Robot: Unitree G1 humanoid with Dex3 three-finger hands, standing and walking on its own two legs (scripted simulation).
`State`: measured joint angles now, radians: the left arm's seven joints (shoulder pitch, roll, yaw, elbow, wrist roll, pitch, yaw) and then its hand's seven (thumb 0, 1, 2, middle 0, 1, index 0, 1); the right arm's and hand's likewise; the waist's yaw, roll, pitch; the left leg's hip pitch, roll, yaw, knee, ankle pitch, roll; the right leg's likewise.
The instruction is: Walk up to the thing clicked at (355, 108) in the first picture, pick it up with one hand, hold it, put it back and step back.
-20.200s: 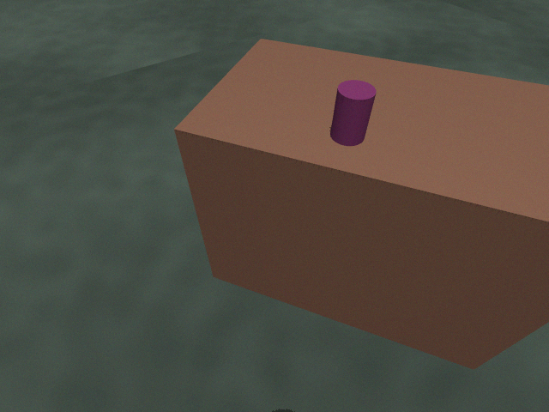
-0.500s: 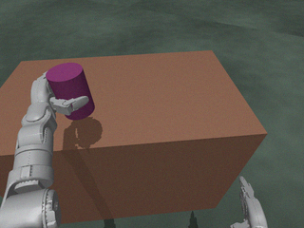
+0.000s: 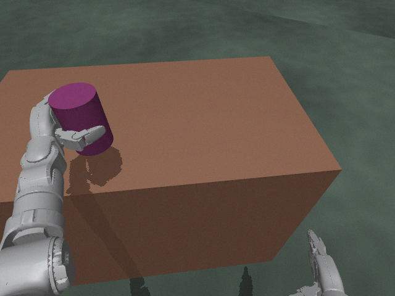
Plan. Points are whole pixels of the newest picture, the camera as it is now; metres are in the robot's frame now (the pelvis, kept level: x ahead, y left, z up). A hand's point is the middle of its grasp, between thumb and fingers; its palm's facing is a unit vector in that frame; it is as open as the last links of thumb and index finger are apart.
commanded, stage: crouch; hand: left
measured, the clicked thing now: (84, 120) +0.44 +0.20 +0.15
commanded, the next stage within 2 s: lower in 0.04 s
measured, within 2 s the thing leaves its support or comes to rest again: rests again in 0.86 s
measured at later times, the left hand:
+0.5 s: hand (89, 136) +0.46 +0.22 +0.08, palm faces +0.19 -0.98 -0.01, open 11.4 cm
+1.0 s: hand (91, 141) +0.47 +0.22 +0.05, palm faces +0.18 -0.98 -0.01, open 11.4 cm
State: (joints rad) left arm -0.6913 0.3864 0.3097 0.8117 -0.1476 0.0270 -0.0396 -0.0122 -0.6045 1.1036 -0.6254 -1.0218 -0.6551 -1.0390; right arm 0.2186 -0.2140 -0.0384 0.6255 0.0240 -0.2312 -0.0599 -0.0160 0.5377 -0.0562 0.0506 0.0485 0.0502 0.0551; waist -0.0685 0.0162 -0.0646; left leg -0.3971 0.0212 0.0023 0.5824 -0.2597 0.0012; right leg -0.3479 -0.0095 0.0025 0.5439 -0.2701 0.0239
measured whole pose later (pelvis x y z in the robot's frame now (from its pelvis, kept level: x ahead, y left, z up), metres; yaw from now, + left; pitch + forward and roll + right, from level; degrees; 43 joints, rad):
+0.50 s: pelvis -0.01 +0.00 -0.02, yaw -1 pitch +10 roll -2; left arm -0.72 0.43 0.34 0.96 -0.13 -0.16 -0.06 -0.01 -0.61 1.10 -0.63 -1.01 -0.66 -1.03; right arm 0.22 -0.22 -0.03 0.52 0.01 -0.15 -0.04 -0.02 0.51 -0.06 0.05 0.05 0.05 0.06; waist -0.11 0.00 -0.07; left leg -0.60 0.04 0.00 0.74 -0.32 0.00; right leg -0.55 0.00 0.01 0.68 -0.32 0.03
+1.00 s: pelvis +0.00 +0.01 -0.04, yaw -1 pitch +15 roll -3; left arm -0.75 0.46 0.36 1.01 -0.11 -0.26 -0.08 -0.01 -0.61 1.10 -0.64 -1.01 -0.67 -1.02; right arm 0.28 -0.21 0.00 0.34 -0.01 -0.10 -0.02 -0.02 0.50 -0.07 0.05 0.05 0.05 0.06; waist -0.13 0.00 -0.11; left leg -0.77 0.04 -0.01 0.90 -0.39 0.01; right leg -0.70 0.01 0.00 0.83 -0.38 0.03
